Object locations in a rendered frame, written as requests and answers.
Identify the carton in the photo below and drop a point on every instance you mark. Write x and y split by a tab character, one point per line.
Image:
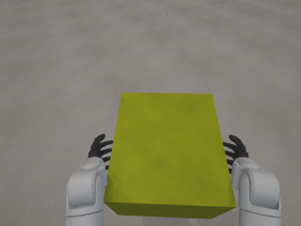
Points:
168	158

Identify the robot left hand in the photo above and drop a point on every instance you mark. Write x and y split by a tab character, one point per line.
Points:
95	149

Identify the right robot forearm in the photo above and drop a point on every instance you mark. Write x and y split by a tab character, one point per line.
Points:
259	196

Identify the left robot forearm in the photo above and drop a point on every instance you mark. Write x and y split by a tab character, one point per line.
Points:
84	194

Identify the robot right hand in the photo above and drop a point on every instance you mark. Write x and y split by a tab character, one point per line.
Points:
239	150

